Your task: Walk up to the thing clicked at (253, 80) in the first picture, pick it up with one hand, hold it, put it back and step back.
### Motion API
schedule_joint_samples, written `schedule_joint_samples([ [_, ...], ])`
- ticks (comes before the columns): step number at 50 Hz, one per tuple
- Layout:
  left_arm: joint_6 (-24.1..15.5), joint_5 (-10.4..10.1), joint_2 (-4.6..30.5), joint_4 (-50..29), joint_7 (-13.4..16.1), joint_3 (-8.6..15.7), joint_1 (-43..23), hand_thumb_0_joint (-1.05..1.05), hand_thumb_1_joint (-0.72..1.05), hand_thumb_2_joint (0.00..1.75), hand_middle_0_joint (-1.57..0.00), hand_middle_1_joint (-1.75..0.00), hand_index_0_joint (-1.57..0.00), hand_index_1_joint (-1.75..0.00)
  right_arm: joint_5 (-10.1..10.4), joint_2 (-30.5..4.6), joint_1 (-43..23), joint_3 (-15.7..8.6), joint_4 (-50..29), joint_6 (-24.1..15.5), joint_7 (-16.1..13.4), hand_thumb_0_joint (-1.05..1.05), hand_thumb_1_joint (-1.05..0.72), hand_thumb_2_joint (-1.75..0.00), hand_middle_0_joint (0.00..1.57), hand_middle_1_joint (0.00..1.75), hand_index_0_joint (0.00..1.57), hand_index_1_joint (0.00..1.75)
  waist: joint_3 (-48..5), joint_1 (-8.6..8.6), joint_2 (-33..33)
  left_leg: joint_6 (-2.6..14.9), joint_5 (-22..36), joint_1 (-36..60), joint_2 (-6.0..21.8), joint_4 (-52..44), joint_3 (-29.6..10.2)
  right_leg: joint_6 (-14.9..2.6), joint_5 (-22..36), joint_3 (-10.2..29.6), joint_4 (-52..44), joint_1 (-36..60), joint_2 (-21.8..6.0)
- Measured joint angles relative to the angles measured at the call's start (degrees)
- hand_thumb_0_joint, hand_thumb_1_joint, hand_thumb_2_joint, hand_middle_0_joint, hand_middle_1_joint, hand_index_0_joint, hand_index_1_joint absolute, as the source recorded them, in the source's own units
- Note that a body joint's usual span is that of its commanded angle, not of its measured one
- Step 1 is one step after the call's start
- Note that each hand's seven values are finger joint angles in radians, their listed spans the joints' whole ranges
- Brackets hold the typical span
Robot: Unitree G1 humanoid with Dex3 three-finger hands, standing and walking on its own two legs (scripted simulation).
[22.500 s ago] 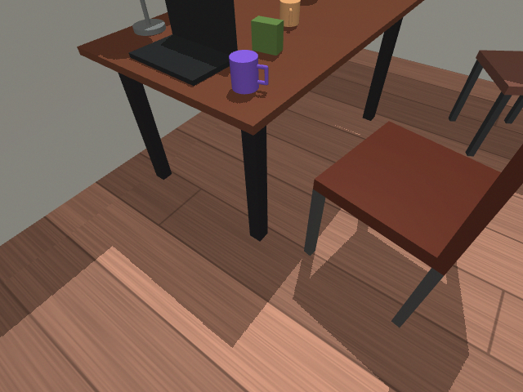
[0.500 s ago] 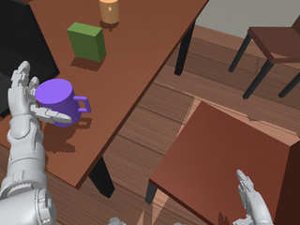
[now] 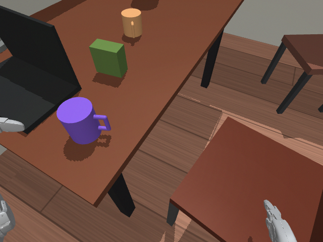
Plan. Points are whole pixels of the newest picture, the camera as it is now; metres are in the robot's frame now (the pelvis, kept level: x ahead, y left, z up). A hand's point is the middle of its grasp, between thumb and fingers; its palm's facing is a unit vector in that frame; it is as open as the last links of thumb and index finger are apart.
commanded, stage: sink last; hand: left
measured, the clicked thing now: (87, 121) +0.44 +0.20 +0.04
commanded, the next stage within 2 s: home in 0.98 s
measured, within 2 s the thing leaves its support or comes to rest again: neither
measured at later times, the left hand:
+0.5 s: hand (12, 178) +0.26 +0.28 +0.13, palm faces +0.36 -0.86 -0.37, open 17.5 cm
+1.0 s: hand out of the picture +0.15 +0.24 +0.16, palm faces +0.41 -0.80 -0.43, open 17.5 cm
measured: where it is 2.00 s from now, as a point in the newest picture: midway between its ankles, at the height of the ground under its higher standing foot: outside the picture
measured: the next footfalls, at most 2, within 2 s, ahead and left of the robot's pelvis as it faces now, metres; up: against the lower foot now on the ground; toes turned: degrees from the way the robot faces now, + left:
none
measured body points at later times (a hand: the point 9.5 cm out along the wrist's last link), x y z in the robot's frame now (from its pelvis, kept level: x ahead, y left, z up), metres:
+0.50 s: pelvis +0.01 +0.00 +0.02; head +0.02 -0.01 +0.47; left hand +0.23 +0.32 +0.15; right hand +0.17 -0.27 -0.06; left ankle +0.05 +0.11 -0.71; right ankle -0.04 -0.14 -0.71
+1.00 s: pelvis -0.03 -0.03 +0.02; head -0.03 -0.05 +0.47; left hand +0.13 +0.28 +0.19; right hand +0.14 -0.29 -0.05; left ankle +0.05 +0.11 -0.71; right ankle -0.04 -0.14 -0.71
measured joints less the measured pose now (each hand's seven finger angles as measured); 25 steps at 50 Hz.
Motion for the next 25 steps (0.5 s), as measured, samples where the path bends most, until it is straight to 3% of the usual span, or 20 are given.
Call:
schedule_joint_samples([
  [5,-0.64,0.82,-0.13,-3.33,3.48,-1.15,2.82,-0.02,-0.59,0.03,-0.08,-0.05,-0.08,-0.05,0.13,-0.26,-0.80,-0.48,3.29,-1.42,-0.36,-0.01,0.51,-0.07,0.05,0.05,0.06,0.05,-0.45,1.10,-1.07,-0.17,0.19,1.80,0.02,-1.40,-0.51,-0.16,0.74,-0.55,-2.63,2.52,0.14],
  [10,-1.38,-0.07,-4.02,-12.96,5.89,-2.70,12.06,-0.02,-0.60,0.03,-0.08,-0.04,-0.07,-0.05,0.12,-0.41,-0.73,-1.68,3.87,-3.64,-0.22,-0.01,0.49,-0.07,0.05,0.05,0.06,0.05,-1.91,2.26,-0.15,-0.06,-0.16,4.99,-0.03,-2.82,-0.22,-0.13,1.33,-0.35,-5.55,6.26,0.07],
  [16,-1.47,-2.76,-12.67,-36.92,6.99,-4.22,32.09,-0.02,-0.58,0.03,-0.07,-0.04,-0.07,-0.05,0.57,0.20,0.84,-2.92,2.40,-3.53,0.63,-0.01,0.49,-0.07,0.05,0.05,0.06,0.05,-2.10,3.42,1.80,0.23,-0.32,9.04,-0.50,-4.59,0.59,0.19,1.58,0.29,-7.61,10.19,-0.50],
  [20,-2.35,-4.30,-18.63,-55.14,7.73,-6.61,45.92,-0.02,-0.57,0.03,-0.07,-0.04,-0.07,-0.04,0.72,0.86,1.66,-3.96,2.02,-2.96,0.55,-0.01,0.50,-0.06,0.06,0.05,0.06,0.05,-0.41,4.39,2.21,0.16,0.06,11.76,-0.77,-5.83,0.81,0.23,1.67,0.42,-8.28,12.60,-0.78],
  [25,-3.67,-4.85,-21.84,-67.95,9.10,-7.88,57.41,-0.02,-0.55,0.02,-0.07,-0.04,-0.08,-0.04,0.25,1.02,1.46,-5.77,2.64,-1.23,-0.57,-0.01,0.51,-0.06,0.06,0.05,0.06,0.05,2.00,5.60,1.98,-0.21,1.28,14.30,-1.02,-7.43,0.42,-0.08,1.89,-0.03,-8.38,14.63,-0.92],
])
